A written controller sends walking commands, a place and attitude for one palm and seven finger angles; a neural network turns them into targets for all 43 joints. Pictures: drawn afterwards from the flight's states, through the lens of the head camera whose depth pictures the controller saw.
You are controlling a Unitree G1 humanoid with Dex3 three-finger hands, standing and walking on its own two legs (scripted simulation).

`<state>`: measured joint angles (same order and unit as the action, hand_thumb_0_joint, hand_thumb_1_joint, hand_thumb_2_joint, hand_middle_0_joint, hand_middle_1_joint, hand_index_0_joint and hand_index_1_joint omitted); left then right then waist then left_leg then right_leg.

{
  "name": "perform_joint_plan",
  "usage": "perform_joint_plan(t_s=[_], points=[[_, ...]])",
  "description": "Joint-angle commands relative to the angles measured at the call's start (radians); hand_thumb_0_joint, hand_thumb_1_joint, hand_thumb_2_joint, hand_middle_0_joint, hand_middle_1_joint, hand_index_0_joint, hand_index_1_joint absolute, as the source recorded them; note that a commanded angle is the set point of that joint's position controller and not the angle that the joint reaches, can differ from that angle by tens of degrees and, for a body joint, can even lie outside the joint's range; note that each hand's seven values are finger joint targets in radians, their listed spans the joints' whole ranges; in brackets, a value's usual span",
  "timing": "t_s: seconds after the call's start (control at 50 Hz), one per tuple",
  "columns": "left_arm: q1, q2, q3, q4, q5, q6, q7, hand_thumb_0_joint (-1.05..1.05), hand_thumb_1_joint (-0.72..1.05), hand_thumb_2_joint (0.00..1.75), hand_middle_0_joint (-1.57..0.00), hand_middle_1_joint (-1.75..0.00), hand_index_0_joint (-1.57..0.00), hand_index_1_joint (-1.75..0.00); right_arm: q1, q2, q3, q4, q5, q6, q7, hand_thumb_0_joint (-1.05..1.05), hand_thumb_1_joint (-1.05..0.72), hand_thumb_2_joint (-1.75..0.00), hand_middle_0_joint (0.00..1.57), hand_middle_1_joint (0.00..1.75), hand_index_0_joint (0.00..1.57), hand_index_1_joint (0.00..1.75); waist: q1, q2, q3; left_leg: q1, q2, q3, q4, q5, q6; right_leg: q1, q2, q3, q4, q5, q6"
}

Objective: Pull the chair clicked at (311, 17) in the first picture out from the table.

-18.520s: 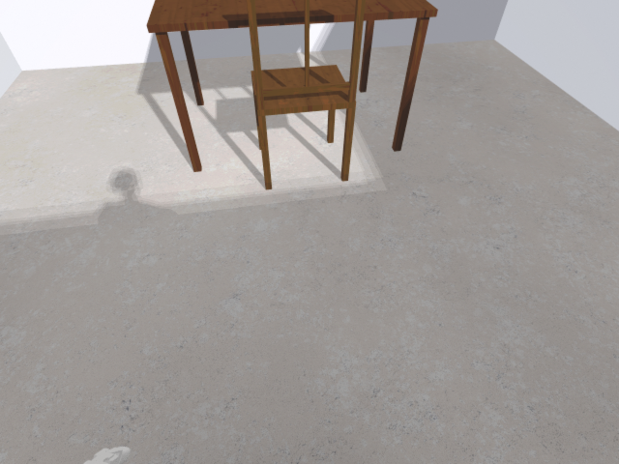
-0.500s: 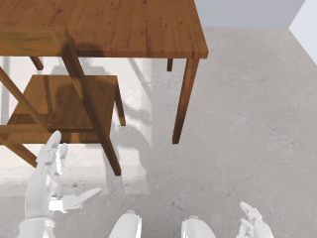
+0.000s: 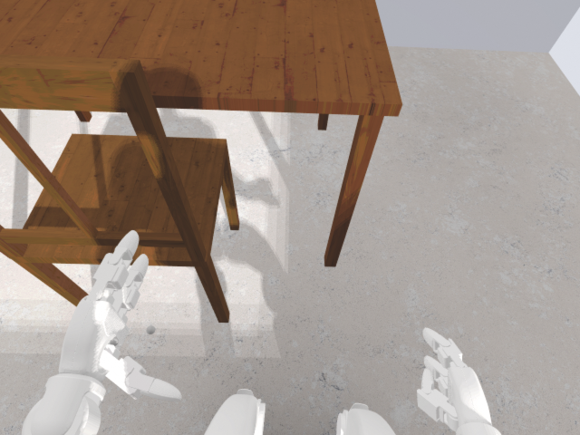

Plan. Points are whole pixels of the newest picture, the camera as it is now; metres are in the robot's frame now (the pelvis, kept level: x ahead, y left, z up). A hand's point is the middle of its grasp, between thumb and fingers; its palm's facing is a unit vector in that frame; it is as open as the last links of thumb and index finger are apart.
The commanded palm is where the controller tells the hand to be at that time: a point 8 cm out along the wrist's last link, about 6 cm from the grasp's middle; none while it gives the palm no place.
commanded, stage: raise the hand toward the chair's back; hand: left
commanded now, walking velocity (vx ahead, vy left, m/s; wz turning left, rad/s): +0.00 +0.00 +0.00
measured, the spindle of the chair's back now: (50, 183) +0.46 +0.44 +0.00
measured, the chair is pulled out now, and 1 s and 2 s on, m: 0.00 0.00 0.00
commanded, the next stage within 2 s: aim the fingers beside a spindle in 0.64 s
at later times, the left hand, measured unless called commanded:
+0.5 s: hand (145, 311) +0.25 +0.20 +0.06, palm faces +0.07 -1.00 -0.06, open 16.9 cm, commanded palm +0.22 +0.25 +0.06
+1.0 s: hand (164, 309) +0.26 +0.18 +0.04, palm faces +0.02 -1.00 -0.05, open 16.9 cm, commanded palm +0.24 +0.24 +0.05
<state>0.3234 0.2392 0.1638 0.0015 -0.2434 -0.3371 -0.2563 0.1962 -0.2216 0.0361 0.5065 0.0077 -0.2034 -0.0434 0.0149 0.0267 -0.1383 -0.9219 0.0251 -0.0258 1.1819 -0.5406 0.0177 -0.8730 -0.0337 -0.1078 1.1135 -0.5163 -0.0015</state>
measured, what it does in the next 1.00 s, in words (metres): stands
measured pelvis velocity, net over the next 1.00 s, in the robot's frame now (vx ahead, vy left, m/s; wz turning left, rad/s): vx -0.01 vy -0.02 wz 0.00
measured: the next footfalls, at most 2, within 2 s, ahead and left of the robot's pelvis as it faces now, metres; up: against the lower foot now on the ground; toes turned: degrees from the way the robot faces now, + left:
none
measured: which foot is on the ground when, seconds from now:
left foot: down 0.00-1.00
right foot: down 0.00-1.00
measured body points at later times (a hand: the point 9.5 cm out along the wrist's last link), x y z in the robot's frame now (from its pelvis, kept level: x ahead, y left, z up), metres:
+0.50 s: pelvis +0.00 -0.01 +0.01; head +0.07 +0.00 +0.45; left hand +0.24 +0.25 +0.06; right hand +0.17 -0.25 -0.07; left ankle +0.02 +0.10 -0.65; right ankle +0.01 -0.13 -0.65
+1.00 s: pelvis -0.01 -0.02 +0.00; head +0.07 -0.02 +0.44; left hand +0.25 +0.23 +0.05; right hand +0.17 -0.26 -0.08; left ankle +0.02 +0.10 -0.65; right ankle +0.01 -0.13 -0.65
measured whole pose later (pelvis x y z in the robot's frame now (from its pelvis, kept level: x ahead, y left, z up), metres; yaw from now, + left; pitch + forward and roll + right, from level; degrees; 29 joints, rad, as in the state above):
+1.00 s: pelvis -0.01 -0.02 +0.00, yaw +0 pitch +16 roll -2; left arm 0.19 0.25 0.22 0.15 -0.27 -0.38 -0.28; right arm 0.22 -0.25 0.02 0.55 0.02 -0.21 -0.06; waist -0.01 0.03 -0.14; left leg -0.93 0.04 -0.03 1.17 -0.52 -0.01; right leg -0.90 -0.02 -0.11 1.13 -0.51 -0.03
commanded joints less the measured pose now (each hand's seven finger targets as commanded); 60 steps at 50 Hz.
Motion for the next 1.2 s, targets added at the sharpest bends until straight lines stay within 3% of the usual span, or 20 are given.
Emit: perform_joint_plan(t_s=[0.0, 0.08, 0.12, 0.2, 0.24, 0.3, 0.34, 0.36, 0.4, 0.48, 0.6, 0.72, 0.76, 0.78, 0.84, 0.9, 0.98, 1.06, 1.14, 1.18], points=[[-0.059, 0.148, 0.148, -0.268, -0.051, -0.082, 0.017, 0.00, -0.50, 0.30, -0.06, -0.08, -0.06, -0.08, 0.006, -0.129, -0.077, -0.126, 0.005, -0.053, -0.022, 0.00, -0.90, -0.90, 0.20, 0.30, 0.20, 0.30, 0.001, 0.073, -0.295, 0.252, -0.026, -0.033, -0.198, 0.412, -0.012, 0.178, 0.048, 0.021, -0.132, 0.313, -0.028], [-0.099, 0.124, 0.126, -0.164, -0.034, -0.089, 0.032, 0.00, -0.50, 0.30, -0.06, -0.08, -0.06, -0.08, 0.005, -0.137, -0.076, -0.101, 0.004, -0.050, -0.017, 0.00, -0.90, -0.90, 0.20, 0.30, 0.20, 0.30, -0.027, 0.037, -0.207, 0.197, -0.023, -0.036, -0.197, 0.348, -0.011, 0.126, 0.050, 0.016, -0.138, 0.260, -0.026], [-0.114, 0.124, 0.115, -0.128, -0.032, -0.085, 0.010, 0.00, -0.50, 0.30, -0.06, -0.08, -0.06, -0.08, 0.013, -0.147, -0.079, -0.098, 0.006, -0.049, -0.017, 0.00, -0.90, -0.90, 0.20, 0.30, 0.20, 0.30, -0.035, 0.021, -0.209, 0.181, -0.024, -0.031, -0.196, 0.320, -0.008, 0.129, 0.047, 0.022, -0.146, 0.245, -0.024], [-0.086, 0.135, 0.108, -0.144, -0.049, -0.065, -0.046, 0.00, -0.50, 0.30, -0.06, -0.08, -0.06, -0.08, 0.015, -0.157, -0.083, -0.119, 0.014, -0.054, -0.018, 0.00, -0.90, -0.90, 0.20, 0.30, 0.20, 0.30, -0.015, 0.040, -0.277, 0.209, -0.029, -0.021, -0.210, 0.337, -0.003, 0.193, 0.042, 0.033, -0.161, 0.269, -0.025], [-0.074, 0.154, 0.132, -0.168, -0.057, -0.060, -0.045, 0.00, -0.50, 0.30, -0.06, -0.08, -0.06, -0.08, 0.015, -0.154, -0.086, -0.126, 0.014, -0.054, -0.020, 0.00, -0.90, -0.90, 0.20, 0.30, 0.20, 0.30, -0.008, 0.027, -0.297, 0.220, -0.030, -0.018, -0.212, 0.365, 0.000, 0.219, 0.043, 0.035, -0.166, 0.299, -0.022], [-0.071, 0.159, 0.159, -0.192, -0.060, -0.079, -0.009, 0.00, -0.50, 0.30, -0.06, -0.08, -0.06, -0.08, 0.007, -0.142, -0.087, -0.116, 0.012, -0.054, -0.017, 0.00, -0.90, -0.90, 0.20, 0.30, 0.20, 0.30, -0.001, 0.035, -0.275, 0.222, -0.029, -0.021, -0.218, 0.372, -0.004, 0.211, 0.044, 0.031, -0.162, 0.294, -0.023], [-0.087, 0.150, 0.161, -0.192, -0.055, -0.101, 0.021, 0.00, -0.50, 0.30, -0.06, -0.08, -0.06, -0.08, 0.005, -0.136, -0.086, -0.107, 0.009, -0.054, -0.014, 0.00, -0.90, -0.90, 0.20, 0.30, 0.20, 0.30, -0.006, 0.044, -0.242, 0.208, -0.028, -0.020, -0.216, 0.352, -0.006, 0.188, 0.043, 0.030, -0.159, 0.274, -0.024], [-0.094, 0.156, 0.163, -0.171, -0.047, -0.107, 0.033, 0.00, -0.50, 0.30, -0.06, -0.08, -0.06, -0.08, 0.007, -0.137, -0.087, -0.101, 0.007, -0.052, -0.015, 0.00, -0.90, -0.90, 0.20, 0.30, 0.20, 0.30, -0.016, 0.019, -0.219, 0.192, -0.026, -0.022, -0.210, 0.341, -0.002, 0.171, 0.046, 0.030, -0.161, 0.263, -0.024], [-0.104, 0.136, 0.141, -0.150, -0.035, -0.122, 0.039, 0.00, -0.50, 0.30, -0.06, -0.08, -0.06, -0.08, 0.008, -0.141, -0.086, -0.098, 0.006, -0.052, -0.011, 0.00, -0.90, -0.90, 0.20, 0.30, 0.20, 0.30, -0.023, 0.047, -0.209, 0.189, -0.026, -0.019, -0.209, 0.314, -0.005, 0.142, 0.042, 0.031, -0.156, 0.236, -0.023], [-0.100, 0.126, 0.104, -0.123, -0.032, -0.119, 0.003, 0.00, -0.50, 0.30, -0.06, -0.08, -0.06, -0.08, 0.011, -0.150, -0.085, -0.109, 0.011, -0.052, -0.012, 0.00, -0.90, -0.90, 0.20, 0.30, 0.20, 0.30, -0.027, 0.035, -0.220, 0.175, -0.030, -0.014, -0.210, 0.268, 0.001, 0.160, 0.039, 0.047, -0.173, 0.203, -0.022], [-0.102, 0.161, 0.141, -0.163, -0.052, -0.103, -0.014, 0.00, -0.50, 0.30, -0.06, -0.08, -0.06, -0.08, 0.004, -0.145, -0.083, -0.119, 0.016, -0.053, -0.023, 0.00, -0.90, -0.90, 0.20, 0.30, 0.20, 0.30, -0.017, 0.014, -0.254, 0.179, -0.033, -0.012, -0.212, 0.275, 0.007, 0.210, 0.037, 0.059, -0.191, 0.217, -0.018], [-0.129, 0.136, 0.125, -0.128, -0.044, -0.122, 0.011, 0.00, -0.50, 0.30, -0.06, -0.08, -0.06, -0.08, 0.001, -0.139, -0.077, -0.106, 0.013, -0.057, -0.021, 0.00, -0.90, -0.90, 0.20, 0.30, 0.20, 0.30, -0.028, 0.026, -0.190, 0.159, -0.033, -0.014, -0.207, 0.233, 0.004, 0.154, 0.038, 0.055, -0.189, 0.167, -0.018], [-0.167, 0.132, 0.109, -0.093, -0.034, -0.122, 0.004, 0.00, -0.50, 0.30, -0.06, -0.08, -0.06, -0.08, 0.003, -0.144, -0.076, -0.101, 0.012, -0.057, -0.024, 0.00, -0.90, -0.90, 0.20, 0.30, 0.20, 0.30, -0.042, -0.001, -0.176, 0.132, -0.031, -0.017, -0.194, 0.212, 0.007, 0.133, 0.039, 0.060, -0.184, 0.143, -0.017], [-0.185, 0.132, 0.100, -0.072, -0.027, -0.121, -0.004, 0.00, -0.50, 0.30, -0.06, -0.08, -0.06, -0.08, 0.003, -0.147, -0.074, -0.101, 0.013, -0.057, -0.024, 0.00, -0.90, -0.90, 0.20, 0.30, 0.20, 0.30, -0.044, 0.025, -0.169, 0.130, -0.032, -0.014, -0.191, 0.191, 0.006, 0.114, 0.038, 0.065, -0.186, 0.122, -0.017], [-0.238, 0.156, 0.120, -0.055, -0.035, -0.119, -0.020, 0.00, -0.50, 0.30, -0.06, -0.08, -0.06, -0.08, 0.009, -0.155, -0.073, -0.099, 0.014, -0.062, -0.030, 0.00, -0.90, -0.90, 0.20, 0.30, 0.20, 0.30, -0.044, -0.002, -0.199, 0.114, -0.033, -0.013, -0.179, 0.181, 0.008, 0.133, 0.035, 0.080, -0.189, 0.109, -0.016], [-0.237, 0.175, 0.143, -0.083, -0.044, -0.120, -0.025, 0.00, -0.50, 0.30, -0.06, -0.08, -0.06, -0.08, 0.010, -0.153, -0.076, -0.104, 0.013, -0.066, -0.031, 0.00, -0.90, -0.90, 0.20, 0.30, 0.20, 0.30, -0.028, 0.017, -0.277, 0.138, -0.035, -0.007, -0.171, 0.238, 0.010, 0.172, 0.033, 0.081, -0.171, 0.178, -0.015], [-0.220, 0.181, 0.174, -0.046, -0.049, -0.112, -0.012, 0.00, -0.50, 0.30, -0.06, -0.08, -0.06, -0.08, 0.005, -0.146, -0.077, -0.096, 0.012, -0.059, -0.027, 0.00, -0.90, -0.90, 0.20, 0.30, 0.20, 0.30, -0.016, 0.025, -0.263, 0.122, -0.035, -0.004, -0.170, 0.264, 0.007, 0.176, 0.035, 0.078, -0.161, 0.211, -0.016], [-0.229, 0.195, 0.204, 0.016, -0.049, -0.108, -0.009, 0.00, -0.50, 0.30, -0.06, -0.08, -0.06, -0.08, 0.007, -0.145, -0.080, -0.088, 0.010, -0.044, -0.024, 0.00, -0.90, -0.90, 0.20, 0.30, 0.20, 0.30, -0.017, -0.028, -0.252, 0.067, -0.034, 0.000, -0.150, 0.261, 0.010, 0.191, 0.034, 0.095, -0.158, 0.214, -0.012], [-0.246, 0.195, 0.202, 0.015, -0.055, -0.119, -0.037, 0.00, -0.50, 0.30, -0.06, -0.08, -0.06, -0.08, 0.015, -0.151, -0.083, -0.086, 0.011, -0.044, -0.021, 0.00, -0.90, -0.90, 0.20, 0.30, 0.20, 0.30, -0.019, 0.021, -0.276, 0.083, -0.034, 0.005, -0.145, 0.274, 0.009, 0.183, 0.030, 0.095, -0.147, 0.238, -0.013], [-0.274, 0.182, 0.175, -0.004, -0.059, -0.130, -0.054, 0.00, -0.50, 0.30, -0.06, -0.08, -0.06, -0.08, 0.019, -0.156, -0.084, -0.084, 0.010, -0.048, -0.022, 0.00, -0.90, -0.90, 0.20, 0.30, 0.20, 0.30, -0.033, 0.024, -0.300, 0.103, -0.032, 0.001, -0.137, 0.290, 0.012, 0.165, 0.034, 0.087, -0.133, 0.257, -0.013]])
